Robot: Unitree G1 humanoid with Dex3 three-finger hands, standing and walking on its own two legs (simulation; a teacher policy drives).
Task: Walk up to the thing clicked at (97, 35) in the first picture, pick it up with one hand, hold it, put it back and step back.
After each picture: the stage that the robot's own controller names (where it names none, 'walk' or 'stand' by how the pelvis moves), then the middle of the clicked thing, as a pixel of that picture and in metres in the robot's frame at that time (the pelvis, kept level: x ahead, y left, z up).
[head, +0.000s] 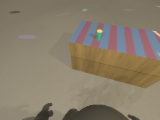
stand; (98, 35) +0.95 -0.07 -0.08
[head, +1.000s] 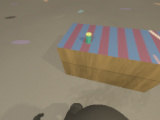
walk; (88, 38) +0.84 +0.11 -0.05
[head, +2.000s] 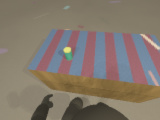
walk; (68, 53) +0.52 +0.24 -0.05
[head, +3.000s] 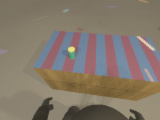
stand; (72, 53) +0.57 +0.20 -0.08
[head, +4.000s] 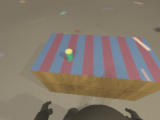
stand; (69, 55) +0.56 +0.23 -0.08
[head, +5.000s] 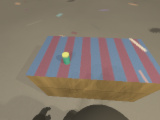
stand; (66, 58) +0.52 +0.25 -0.08
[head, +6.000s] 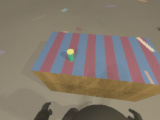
stand; (71, 55) +0.54 +0.21 -0.08
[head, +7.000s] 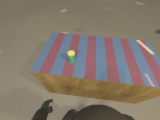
stand; (71, 57) +0.53 +0.19 -0.08
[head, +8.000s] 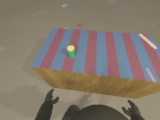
rise first; (71, 52) +0.56 +0.20 -0.08
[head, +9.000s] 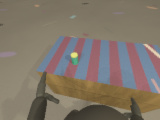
go down; (74, 58) +0.53 +0.20 -0.08
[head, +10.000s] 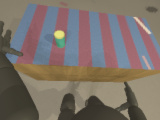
go down; (60, 39) +0.55 +0.19 -0.01
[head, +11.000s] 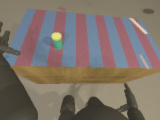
approach; (57, 41) +0.55 +0.20 +0.00
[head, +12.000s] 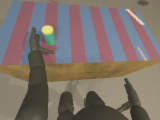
close in; (49, 36) +0.56 +0.22 +0.03
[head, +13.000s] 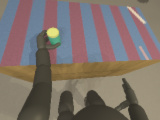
close; (54, 38) +0.53 +0.18 +0.03
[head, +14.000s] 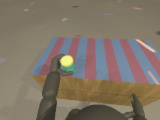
lift; (68, 65) +0.30 +0.15 +0.15
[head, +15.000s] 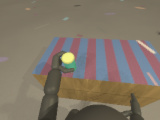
hold; (69, 63) +0.31 +0.14 +0.16
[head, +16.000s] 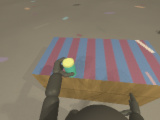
hold; (70, 68) +0.31 +0.14 +0.11
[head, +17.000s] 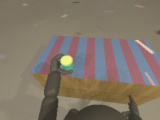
hold; (68, 65) +0.31 +0.16 +0.12
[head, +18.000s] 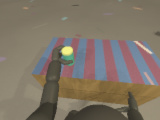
crouch; (68, 56) +0.37 +0.16 +0.15
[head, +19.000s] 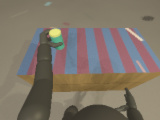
crouch; (57, 39) +0.48 +0.19 +0.15
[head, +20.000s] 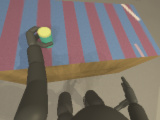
lower; (46, 38) +0.53 +0.20 +0.04
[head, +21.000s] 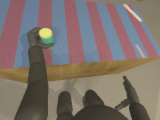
lower; (47, 39) +0.52 +0.20 +0.03
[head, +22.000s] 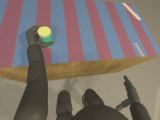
lower; (46, 37) +0.53 +0.20 +0.04
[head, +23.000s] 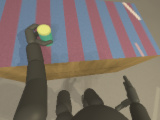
lower; (46, 36) +0.53 +0.20 +0.04
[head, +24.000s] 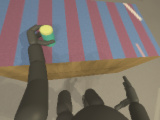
open; (48, 36) +0.53 +0.19 +0.04
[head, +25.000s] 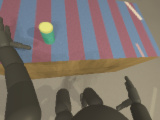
rise; (47, 34) +0.53 +0.20 +0.04
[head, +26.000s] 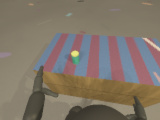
sink last; (75, 57) +0.51 +0.18 -0.03
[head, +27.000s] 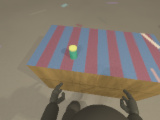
stand; (73, 52) +0.52 +0.17 -0.02
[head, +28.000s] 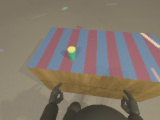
stand; (72, 53) +0.51 +0.18 -0.01
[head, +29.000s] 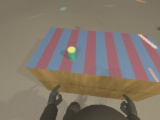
stand; (72, 54) +0.52 +0.17 -0.02
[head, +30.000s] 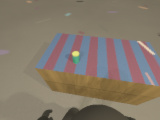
stand; (75, 57) +0.54 +0.16 -0.08
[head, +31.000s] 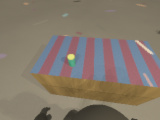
stand; (71, 60) +0.50 +0.20 -0.08
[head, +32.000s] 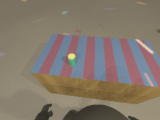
stand; (72, 60) +0.50 +0.19 -0.08
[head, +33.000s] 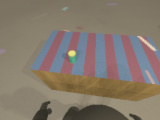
walk; (72, 57) +0.51 +0.18 -0.08
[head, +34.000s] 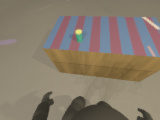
walk; (79, 36) +0.73 +0.18 -0.06
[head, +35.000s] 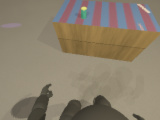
walk; (83, 13) +1.10 +0.14 -0.04
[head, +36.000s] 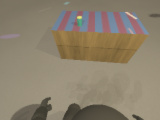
stand; (79, 21) +1.13 +0.18 -0.06
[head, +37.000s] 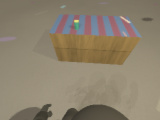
stand; (76, 24) +1.13 +0.24 -0.08
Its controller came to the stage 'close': yes
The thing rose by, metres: 0.22
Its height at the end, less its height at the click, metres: +0.00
